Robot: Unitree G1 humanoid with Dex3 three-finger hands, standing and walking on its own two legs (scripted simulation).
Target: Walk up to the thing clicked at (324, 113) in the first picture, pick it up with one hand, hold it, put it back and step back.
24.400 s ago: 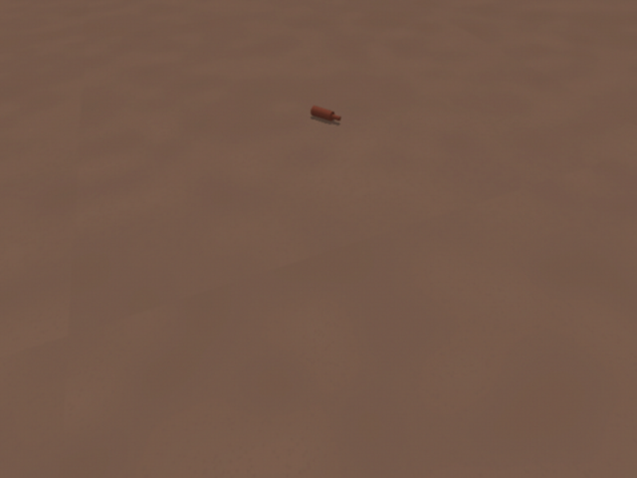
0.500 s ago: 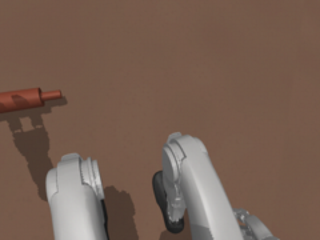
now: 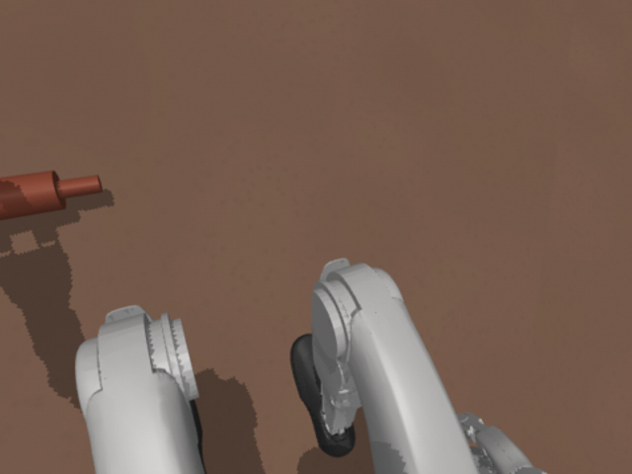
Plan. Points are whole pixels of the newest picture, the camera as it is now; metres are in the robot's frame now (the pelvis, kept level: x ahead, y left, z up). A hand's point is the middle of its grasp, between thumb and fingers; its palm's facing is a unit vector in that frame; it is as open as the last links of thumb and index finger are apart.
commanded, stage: rise first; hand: left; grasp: from above
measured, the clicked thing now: (25, 195) +0.50 +0.32 -0.29
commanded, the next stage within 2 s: approach in 0.62 s
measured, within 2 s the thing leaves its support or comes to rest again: neither
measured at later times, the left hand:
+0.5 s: hand out of the picture +0.45 +0.37 -0.17, palm faces -0.46 -0.09 -0.88, open 13.9 cm
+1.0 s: hand out of the picture +0.46 +0.35 -0.17, palm faces -0.45 -0.07 -0.89, open 14.0 cm
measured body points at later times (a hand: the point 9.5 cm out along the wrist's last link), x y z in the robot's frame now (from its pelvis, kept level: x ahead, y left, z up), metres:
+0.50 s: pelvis +0.00 +0.00 +0.00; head +0.25 +0.11 +0.36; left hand +0.47 +0.37 -0.12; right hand +0.06 -0.26 -0.09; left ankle +0.07 +0.12 -0.28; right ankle +0.10 -0.11 -0.28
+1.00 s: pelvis +0.00 +0.00 +0.00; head +0.25 +0.11 +0.36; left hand +0.48 +0.35 -0.12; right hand +0.06 -0.26 -0.08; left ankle +0.07 +0.12 -0.28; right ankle +0.10 -0.11 -0.28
